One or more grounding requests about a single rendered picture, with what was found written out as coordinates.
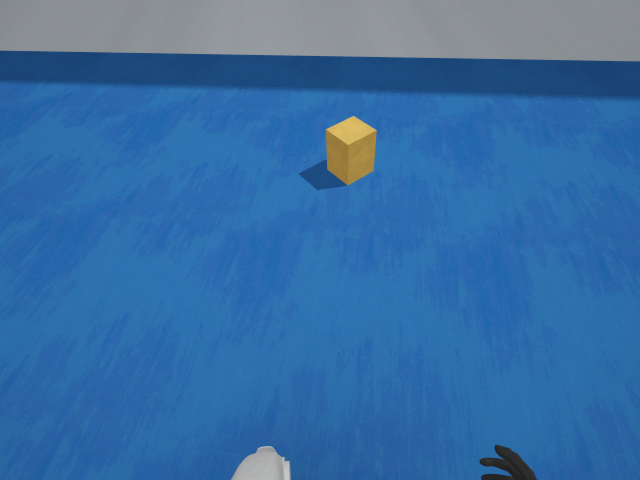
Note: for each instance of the robot left thigh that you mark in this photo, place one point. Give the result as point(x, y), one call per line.
point(263, 466)

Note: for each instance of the right robot hand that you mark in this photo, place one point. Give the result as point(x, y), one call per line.
point(513, 463)

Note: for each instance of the carton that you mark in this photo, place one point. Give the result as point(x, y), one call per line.
point(350, 148)

